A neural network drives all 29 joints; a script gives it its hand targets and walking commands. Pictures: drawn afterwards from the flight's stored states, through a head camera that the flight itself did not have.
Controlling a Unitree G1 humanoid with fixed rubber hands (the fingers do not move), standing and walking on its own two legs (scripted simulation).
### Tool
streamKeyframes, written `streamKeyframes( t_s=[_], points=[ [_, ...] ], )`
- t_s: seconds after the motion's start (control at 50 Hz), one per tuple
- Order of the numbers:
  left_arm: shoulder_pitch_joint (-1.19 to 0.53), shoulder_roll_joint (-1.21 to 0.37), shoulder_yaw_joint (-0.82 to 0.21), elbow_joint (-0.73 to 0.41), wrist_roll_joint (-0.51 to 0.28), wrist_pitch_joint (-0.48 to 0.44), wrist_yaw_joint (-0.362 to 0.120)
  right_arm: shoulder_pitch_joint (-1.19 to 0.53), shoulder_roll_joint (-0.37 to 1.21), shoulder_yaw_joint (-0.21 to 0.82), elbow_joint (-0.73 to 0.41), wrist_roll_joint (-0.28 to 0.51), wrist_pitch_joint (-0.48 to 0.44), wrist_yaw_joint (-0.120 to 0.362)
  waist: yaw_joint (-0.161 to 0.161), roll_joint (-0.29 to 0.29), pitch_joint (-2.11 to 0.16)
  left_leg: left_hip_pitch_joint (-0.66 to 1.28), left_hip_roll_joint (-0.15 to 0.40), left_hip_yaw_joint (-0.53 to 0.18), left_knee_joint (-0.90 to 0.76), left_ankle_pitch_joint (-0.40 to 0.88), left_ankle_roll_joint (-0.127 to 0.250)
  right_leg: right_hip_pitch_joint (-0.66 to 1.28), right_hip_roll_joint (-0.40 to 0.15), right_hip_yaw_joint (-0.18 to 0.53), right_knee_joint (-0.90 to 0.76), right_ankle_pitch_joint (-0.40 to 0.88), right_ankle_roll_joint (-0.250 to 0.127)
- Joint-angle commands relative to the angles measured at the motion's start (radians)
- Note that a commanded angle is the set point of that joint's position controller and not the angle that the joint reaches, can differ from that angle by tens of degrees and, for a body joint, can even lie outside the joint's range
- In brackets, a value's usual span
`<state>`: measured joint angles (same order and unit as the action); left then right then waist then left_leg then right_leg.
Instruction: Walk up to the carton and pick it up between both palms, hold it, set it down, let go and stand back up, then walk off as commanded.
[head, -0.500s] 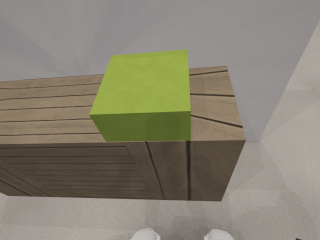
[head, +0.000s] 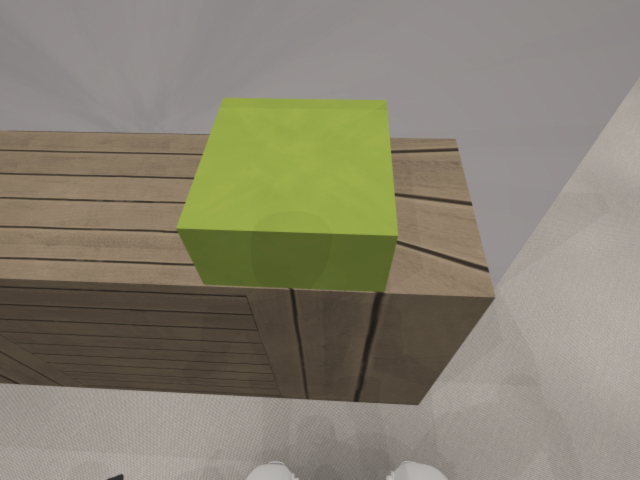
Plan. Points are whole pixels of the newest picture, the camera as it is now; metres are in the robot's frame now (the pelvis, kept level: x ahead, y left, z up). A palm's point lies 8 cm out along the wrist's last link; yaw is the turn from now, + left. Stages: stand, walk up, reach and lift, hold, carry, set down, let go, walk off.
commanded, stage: walk up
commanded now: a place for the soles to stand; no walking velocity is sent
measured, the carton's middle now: (298, 188) +0.57 +0.06 -0.01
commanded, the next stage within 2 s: none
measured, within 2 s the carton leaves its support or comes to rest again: neither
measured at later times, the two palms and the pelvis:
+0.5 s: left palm out of the picture +0.04 +0.43 -0.09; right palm out of the picture +0.11 -0.23 -0.09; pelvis +0.01 +0.10 -0.01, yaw +3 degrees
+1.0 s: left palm out of the picture +0.14 +0.39 -0.07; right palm (536, 469) +0.15 -0.25 -0.10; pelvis +0.07 +0.06 +0.00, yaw +2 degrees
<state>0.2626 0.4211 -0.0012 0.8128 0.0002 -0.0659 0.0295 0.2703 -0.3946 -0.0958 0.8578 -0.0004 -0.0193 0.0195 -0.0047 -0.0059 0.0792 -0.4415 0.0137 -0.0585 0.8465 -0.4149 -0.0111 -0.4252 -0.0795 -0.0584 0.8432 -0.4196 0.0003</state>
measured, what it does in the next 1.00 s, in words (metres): steps on the spot: left foot, then right foot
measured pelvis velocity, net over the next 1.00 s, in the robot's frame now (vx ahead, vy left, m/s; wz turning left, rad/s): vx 0.07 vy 0.06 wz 0.03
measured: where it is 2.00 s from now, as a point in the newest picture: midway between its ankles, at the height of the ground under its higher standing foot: outside the picture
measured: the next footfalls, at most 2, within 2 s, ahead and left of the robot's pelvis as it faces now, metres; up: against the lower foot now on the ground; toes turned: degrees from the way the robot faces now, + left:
left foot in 0.40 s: +0.06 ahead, +0.19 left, +0.00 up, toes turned +1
right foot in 0.94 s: +0.18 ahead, -0.05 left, +0.00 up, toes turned -2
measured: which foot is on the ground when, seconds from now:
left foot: down 0.00-0.16, up 0.18-0.38, down 0.40-0.96, up 0.98-1.00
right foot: down 0.00-0.42, up 0.44-0.92, down 0.94-1.00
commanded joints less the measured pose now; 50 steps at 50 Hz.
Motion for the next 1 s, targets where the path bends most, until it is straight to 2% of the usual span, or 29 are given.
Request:
streamKeyframes(
  t_s=[0.0, 0.06, 0.1, 0.14, 0.18, 0.22, 0.3, 0.34, 0.36, 0.38, 0.4, 0.42, 0.44, 0.46, 0.5, 0.52, 0.56, 0.6, 0.66, 0.7, 0.76, 0.82, 0.84, 0.88, 0.9, 0.92, 0.94, 0.96, 0.98],
  points=[
    [0.033, 0.226, 0.069, 0.014, 0.011, -0.035, 0.010, -0.088, -0.229, -0.015, -0.090, -0.008, -0.023, -0.019, 0.035, 0.052, -0.172, 0.082, 0.135, -0.154, -0.154, 0.432, 0.163, 0.130, -0.009, 0.076, -0.140, 0.248, -0.078],
    [0.104, 0.308, 0.093, 0.036, 0.018, -0.039, 0.019, -0.094, -0.172, -0.014, -0.099, -0.002, -0.014, -0.019, 0.040, -0.116, -0.174, -0.021, 0.022, 0.010, 0.037, 0.265, 0.066, 0.229, -0.196, 0.347, -0.272, 0.328, -0.193],
    [0.020, 0.310, 0.098, 0.017, 0.011, -0.036, 0.022, -0.062, -0.177, -0.016, -0.064, -0.014, -0.014, -0.017, 0.005, -0.069, -0.157, -0.004, 0.042, 0.062, -0.031, 0.147, 0.057, 0.190, -0.229, 0.323, -0.240, 0.376, -0.222],
    [0.261, 0.427, 0.147, 0.064, 0.017, -0.052, 0.054, -0.164, -0.215, -0.052, -0.174, -0.074, 0.026, 0.033, 0.081, -0.084, -0.127, -0.331, 0.016, 0.051, 0.225, -0.200, 0.048, 0.404, -0.368, 0.546, -0.375, 0.130, -0.303],
    [0.253, 0.437, 0.166, 0.033, 0.022, -0.057, 0.060, -0.143, -0.237, -0.061, -0.189, -0.079, 0.038, 0.039, 0.073, -0.109, -0.088, -0.415, 0.067, -0.024, 0.274, -0.201, 0.045, 0.400, -0.425, 0.597, -0.439, 0.008, -0.309],
    [0.183, 0.414, 0.157, 0.022, 0.017, -0.061, 0.066, -0.136, -0.256, -0.063, -0.197, -0.074, 0.042, 0.049, 0.055, -0.059, -0.050, -0.382, 0.090, -0.035, 0.298, -0.126, 0.040, 0.323, -0.386, 0.541, -0.443, -0.099, -0.296],
    [0.167, 0.417, 0.151, -0.007, 0.037, -0.062, 0.064, -0.122, -0.230, -0.080, -0.232, -0.065, 0.040, 0.060, 0.045, -0.218, -0.069, -0.260, 0.073, 0.040, 0.177, -0.175, 0.035, 0.250, -0.336, 0.366, -0.371, 0.117, -0.292],
    [0.124, 0.391, 0.149, -0.038, 0.036, -0.056, 0.049, -0.071, -0.241, -0.084, -0.200, -0.058, 0.027, 0.059, 0.002, -0.224, -0.084, -0.127, 0.053, 0.033, 0.050, -0.189, 0.044, 0.167, -0.312, 0.324, -0.309, 0.108, -0.279],
    [0.042, 0.398, 0.142, -0.044, 0.033, -0.044, 0.045, 0.034, -0.234, -0.095, -0.173, -0.045, 0.017, 0.057, -0.079, -0.192, -0.111, 0.076, 0.033, 0.111, -0.111, -0.012, 0.022, 0.045, -0.245, 0.181, -0.173, 0.110, -0.213],
    [0.005, 0.321, 0.120, -0.063, 0.035, -0.040, 0.044, 0.204, -0.246, -0.106, -0.118, -0.055, 0.007, 0.042, -0.174, -0.015, -0.144, 0.336, -0.002, 0.076, -0.252, 0.036, 0.024, -0.139, -0.151, 0.068, 0.119, 0.148, -0.135],
    [0.030, 0.189, 0.079, -0.079, 0.032, -0.031, 0.045, 0.293, -0.348, -0.136, -0.117, -0.072, 0.000, 0.023, -0.208, 0.354, -0.134, 0.471, 0.125, -0.297, -0.422, -0.102, 0.052, -0.383, -0.018, -0.052, 0.457, -0.015, -0.054],
    [0.015, 0.179, 0.071, -0.097, 0.008, -0.028, 0.056, 0.219, -0.401, -0.138, -0.142, -0.064, -0.003, 0.016, -0.156, 0.385, -0.095, 0.502, 0.242, -0.553, -0.504, 0.053, 0.094, -0.546, 0.085, -0.015, 0.492, -0.224, -0.024],
    [0.028, 0.253, 0.080, -0.086, 0.016, -0.028, 0.059, 0.176, -0.413, -0.130, -0.187, -0.039, 0.001, 0.012, -0.149, 0.173, -0.149, 0.450, 0.319, -0.689, -0.529, -0.012, 0.111, -0.490, 0.043, 0.045, 0.459, -0.202, -0.024],
    [-0.018, 0.282, 0.079, -0.074, -0.003, -0.024, 0.054, 0.142, -0.407, -0.133, -0.175, -0.041, 0.005, 0.013, -0.134, 0.122, -0.076, 0.364, 0.285, -0.612, -0.519, -0.045, 0.129, -0.462, 0.014, 0.080, 0.448, -0.142, -0.042],
    [0.008, 0.277, 0.091, -0.053, -0.009, -0.016, 0.040, 0.105, -0.336, -0.105, -0.167, -0.035, -0.002, 0.001, -0.101, 0.170, 0.075, 0.306, 0.218, -0.471, -0.511, 0.109, 0.038, -0.485, -0.003, 0.076, 0.446, -0.024, -0.034],
    [0.030, 0.274, 0.091, -0.047, -0.004, -0.017, 0.029, 0.125, -0.313, -0.102, -0.164, -0.032, -0.014, -0.008, -0.075, 0.142, 0.070, 0.342, 0.215, -0.443, -0.495, 0.156, 0.049, -0.447, -0.006, 0.087, 0.419, 0.036, -0.034],
    [0.046, 0.259, 0.091, -0.040, -0.003, -0.007, 0.018, 0.158, -0.307, -0.095, -0.157, -0.028, -0.022, -0.019, -0.087, 0.158, 0.031, 0.344, 0.180, -0.349, -0.454, 0.398, -0.013, -0.378, 0.006, 0.114, 0.339, 0.052, -0.027],
    [0.039, 0.220, 0.085, -0.043, -0.005, -0.010, 0.015, 0.125, -0.278, -0.091, -0.159, -0.030, -0.033, -0.024, -0.051, 0.168, -0.036, 0.441, 0.202, -0.287, -0.389, 0.649, 0.081, -0.369, 0.017, 0.116, 0.310, 0.095, -0.028],
    [-0.024, 0.212, 0.076, -0.067, 0.002, -0.007, 0.009, 0.173, -0.240, -0.080, -0.156, -0.026, -0.039, -0.031, -0.092, 0.153, -0.030, 0.480, 0.181, -0.234, -0.356, 0.800, 0.097, -0.363, 0.033, 0.097, 0.232, 0.091, -0.036],
    [-0.025, 0.216, 0.072, -0.077, -0.005, -0.010, 0.013, 0.154, -0.243, -0.075, -0.153, -0.026, -0.031, -0.033, -0.089, 0.238, -0.006, 0.485, 0.175, -0.201, -0.349, 0.779, 0.136, -0.384, 0.027, 0.066, 0.181, 0.066, -0.030],
    [-0.091, 0.185, 0.064, -0.081, -0.003, -0.019, 0.010, 0.149, -0.229, -0.070, -0.146, -0.025, -0.027, -0.034, -0.102, 0.209, 0.024, 0.409, 0.183, -0.182, -0.329, 0.861, 0.170, -0.291, 0.043, 0.017, 0.073, 0.036, -0.037],
    [-0.068, 0.186, 0.059, -0.077, -0.005, -0.033, 0.012, 0.114, -0.246, -0.076, -0.163, -0.034, -0.010, -0.027, -0.107, 0.256, -0.057, 0.502, 0.170, -0.179, -0.261, 0.698, 0.196, -0.247, 0.043, -0.036, -0.046, 0.043, -0.032],
    [-0.009, 0.175, 0.051, -0.040, 0.002, -0.040, 0.012, 0.081, -0.248, -0.072, -0.169, -0.032, -0.008, -0.027, -0.088, 0.282, -0.085, 0.443, 0.197, -0.188, -0.237, 0.743, 0.216, -0.184, 0.041, -0.035, -0.076, 0.034, -0.038],
    [0.115, 0.178, 0.067, -0.001, 0.004, -0.050, 0.020, -0.033, -0.216, -0.057, -0.186, -0.020, 0.002, -0.019, 0.020, 0.138, -0.098, 0.253, 0.116, -0.041, -0.069, 0.683, 0.178, 0.127, 0.095, -0.060, -0.318, 0.231, -0.055],
    [0.185, 0.221, 0.089, 0.026, 0.014, -0.056, 0.027, -0.041, -0.186, -0.040, -0.199, -0.011, -0.004, -0.018, 0.084, 0.099, -0.161, 0.159, 0.076, -0.014, 0.088, 0.621, 0.137, 0.300, 0.056, 0.024, -0.348, 0.331, -0.070],
    [0.274, 0.323, 0.122, 0.070, 0.016, -0.065, 0.039, -0.012, -0.136, -0.025, -0.221, -0.002, -0.006, -0.014, 0.106, -0.078, -0.245, -0.036, 0.015, 0.038, 0.280, 0.365, 0.081, 0.494, -0.075, 0.234, -0.316, 0.425, -0.108],
    [0.274, 0.375, 0.133, 0.044, 0.021, -0.067, 0.045, 0.033, -0.077, 0.000, -0.221, -0.006, 0.000, -0.011, 0.069, -0.233, -0.270, -0.167, -0.055, 0.025, 0.314, -0.095, 0.050, 0.519, -0.286, 0.589, -0.380, 0.500, -0.158],
    [0.184, 0.357, 0.129, 0.015, 0.015, -0.055, 0.046, 0.025, -0.169, -0.024, -0.192, -0.013, 0.023, -0.019, 0.054, -0.118, -0.211, -0.159, 0.000, -0.002, 0.359, -0.175, 0.054, 0.381, -0.334, 0.627, -0.449, 0.265, -0.234],
    [0.134, 0.355, 0.129, -0.004, 0.018, -0.049, 0.042, 0.031, -0.204, -0.032, -0.160, -0.010, 0.034, -0.021, 0.040, -0.123, -0.153, -0.145, 0.011, -0.022, 0.366, -0.182, 0.053, 0.315, -0.331, 0.630, -0.456, 0.115, -0.254]
  ],
)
